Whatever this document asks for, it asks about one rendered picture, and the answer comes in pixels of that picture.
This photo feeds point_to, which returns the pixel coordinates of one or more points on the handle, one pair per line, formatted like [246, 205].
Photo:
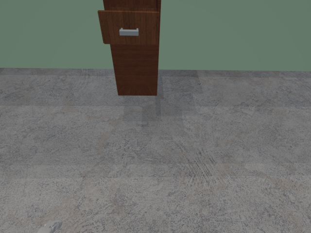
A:
[129, 32]

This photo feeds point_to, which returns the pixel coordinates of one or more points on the cabinet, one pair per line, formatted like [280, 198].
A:
[135, 66]

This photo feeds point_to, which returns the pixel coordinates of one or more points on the left robot hand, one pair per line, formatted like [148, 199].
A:
[50, 227]

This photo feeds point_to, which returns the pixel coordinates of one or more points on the drawer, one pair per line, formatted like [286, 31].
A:
[145, 19]

